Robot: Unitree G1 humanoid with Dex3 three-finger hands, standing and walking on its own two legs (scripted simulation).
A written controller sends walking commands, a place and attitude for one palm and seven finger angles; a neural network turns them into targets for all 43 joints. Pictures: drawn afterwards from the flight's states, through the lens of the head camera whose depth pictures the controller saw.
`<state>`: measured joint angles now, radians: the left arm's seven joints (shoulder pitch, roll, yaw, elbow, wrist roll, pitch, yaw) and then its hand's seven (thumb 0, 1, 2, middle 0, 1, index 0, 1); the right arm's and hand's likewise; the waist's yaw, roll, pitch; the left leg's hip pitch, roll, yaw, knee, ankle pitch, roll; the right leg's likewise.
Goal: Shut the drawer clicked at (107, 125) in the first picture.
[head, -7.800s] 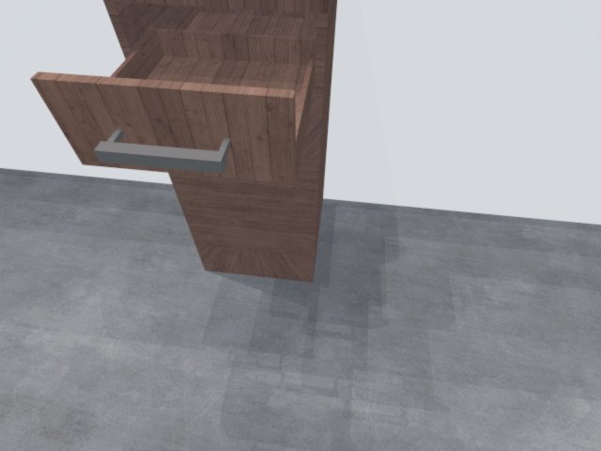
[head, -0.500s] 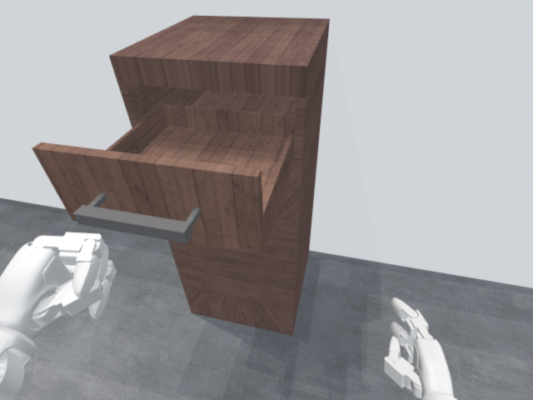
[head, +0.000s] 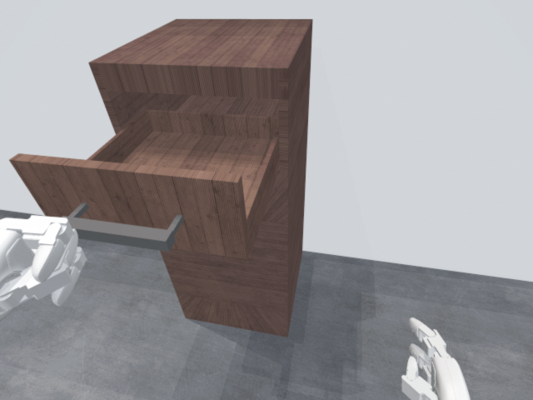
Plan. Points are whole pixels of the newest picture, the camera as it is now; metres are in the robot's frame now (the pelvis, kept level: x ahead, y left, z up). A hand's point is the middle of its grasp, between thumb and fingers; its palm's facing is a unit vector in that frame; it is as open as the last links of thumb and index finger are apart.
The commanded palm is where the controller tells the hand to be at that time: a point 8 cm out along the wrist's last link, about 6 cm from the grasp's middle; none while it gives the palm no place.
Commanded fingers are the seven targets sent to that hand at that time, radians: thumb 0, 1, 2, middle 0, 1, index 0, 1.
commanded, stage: raise the hand and make a fist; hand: left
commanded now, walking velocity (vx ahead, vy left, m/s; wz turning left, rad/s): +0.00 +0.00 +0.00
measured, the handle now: (121, 223) +0.33 +0.28 +0.13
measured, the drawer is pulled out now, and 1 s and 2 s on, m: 0.28 0.28 0.28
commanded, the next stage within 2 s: bring the fist close to the handle in 0.04 s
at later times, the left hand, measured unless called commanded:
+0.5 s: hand (81, 284) +0.18 +0.24 +0.18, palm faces +0.01 -0.99 -0.15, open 3.3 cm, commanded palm +0.15 +0.28 +0.19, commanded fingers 0.00 0.90 0.90 -1.40 -1.60 -1.40 -1.60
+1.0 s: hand (115, 279) +0.22 +0.23 +0.14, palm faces -0.02 -0.99 -0.10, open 3.3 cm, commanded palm +0.19 +0.28 +0.14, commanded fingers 0.00 0.90 0.90 -1.40 -1.60 -1.40 -1.60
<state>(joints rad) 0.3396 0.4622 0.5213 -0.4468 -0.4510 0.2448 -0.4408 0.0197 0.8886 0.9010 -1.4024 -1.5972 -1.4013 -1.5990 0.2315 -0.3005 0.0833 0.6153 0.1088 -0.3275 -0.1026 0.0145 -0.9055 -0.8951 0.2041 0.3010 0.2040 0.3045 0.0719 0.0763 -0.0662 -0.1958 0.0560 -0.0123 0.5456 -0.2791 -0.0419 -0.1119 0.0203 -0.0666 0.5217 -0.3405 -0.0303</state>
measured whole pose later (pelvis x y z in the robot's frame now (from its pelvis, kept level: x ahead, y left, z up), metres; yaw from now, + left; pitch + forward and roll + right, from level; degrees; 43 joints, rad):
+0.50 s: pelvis +0.00 +0.01 +0.00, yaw +1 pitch -4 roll +0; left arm 0.34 0.38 0.40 -0.42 -0.40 0.21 -0.40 0.02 0.89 0.90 -1.40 -1.60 -1.40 -1.60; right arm 0.20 -0.25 0.10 0.61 0.08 -0.32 -0.09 0.01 -0.90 -0.89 0.21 0.30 0.21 0.30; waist 0.08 0.06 -0.06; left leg -0.21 0.03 -0.02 0.55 -0.28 -0.02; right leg -0.12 0.00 -0.08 0.52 -0.34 -0.02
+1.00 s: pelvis +0.00 +0.01 +0.00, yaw +0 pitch -2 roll +0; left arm 0.28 0.34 0.34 -0.18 -0.35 0.03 -0.37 0.02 0.89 0.90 -1.40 -1.60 -1.40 -1.60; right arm 0.25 -0.28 0.04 0.65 0.07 -0.31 -0.09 0.01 -0.91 -0.89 0.20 0.30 0.20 0.30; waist 0.02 0.06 -0.05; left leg -0.27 0.03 -0.01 0.58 -0.29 -0.02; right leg -0.18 0.00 -0.06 0.56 -0.35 -0.01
